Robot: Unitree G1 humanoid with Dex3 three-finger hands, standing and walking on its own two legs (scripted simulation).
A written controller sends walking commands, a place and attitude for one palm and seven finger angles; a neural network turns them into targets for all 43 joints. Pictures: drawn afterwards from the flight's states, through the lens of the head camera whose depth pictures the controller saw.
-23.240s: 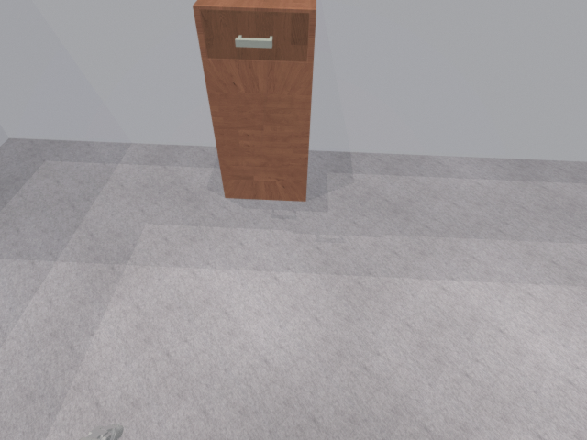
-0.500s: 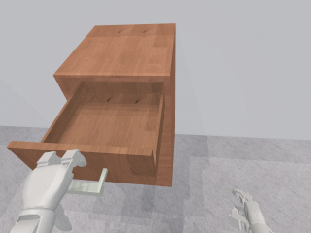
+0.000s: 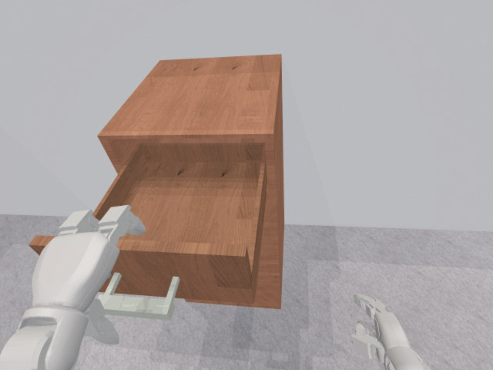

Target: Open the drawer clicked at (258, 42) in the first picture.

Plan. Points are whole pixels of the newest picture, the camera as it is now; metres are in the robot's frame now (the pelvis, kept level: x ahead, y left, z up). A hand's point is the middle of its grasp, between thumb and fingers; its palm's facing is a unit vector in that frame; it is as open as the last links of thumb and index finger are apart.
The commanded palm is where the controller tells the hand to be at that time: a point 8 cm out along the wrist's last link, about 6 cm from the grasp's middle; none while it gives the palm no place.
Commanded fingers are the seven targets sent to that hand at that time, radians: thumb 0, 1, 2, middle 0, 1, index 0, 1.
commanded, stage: lift the hand off the handle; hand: left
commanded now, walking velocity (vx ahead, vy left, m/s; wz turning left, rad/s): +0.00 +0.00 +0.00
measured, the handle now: (139, 294) +0.22 +0.23 +0.02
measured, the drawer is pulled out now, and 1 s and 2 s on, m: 0.30 0.30 0.30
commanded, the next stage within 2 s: draw the hand back to the body in 0.30 s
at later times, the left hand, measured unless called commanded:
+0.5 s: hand (96, 277) +0.17 +0.22 +0.15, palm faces +0.08 -0.08 -0.99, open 13.8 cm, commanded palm +0.14 +0.23 +0.22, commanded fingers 0.00 -0.50 0.30 -0.30 -1.20 -0.30 -1.20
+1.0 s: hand (65, 278) +0.16 +0.25 +0.16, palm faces +0.14 -0.04 -0.99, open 13.8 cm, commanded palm +0.13 +0.26 +0.21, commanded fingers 0.00 -0.47 0.31 -0.30 -1.18 -0.30 -1.18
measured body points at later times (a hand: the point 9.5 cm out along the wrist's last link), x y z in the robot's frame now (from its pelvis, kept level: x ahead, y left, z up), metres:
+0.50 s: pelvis -0.01 -0.02 +0.00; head -0.03 -0.07 +0.45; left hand +0.16 +0.22 +0.21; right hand +0.22 -0.21 -0.08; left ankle -0.01 +0.11 -0.74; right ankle -0.02 -0.11 -0.74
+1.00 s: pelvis -0.01 +0.00 +0.00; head -0.02 -0.04 +0.45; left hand +0.15 +0.25 +0.22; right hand +0.23 -0.19 -0.08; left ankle -0.01 +0.11 -0.74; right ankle -0.02 -0.11 -0.74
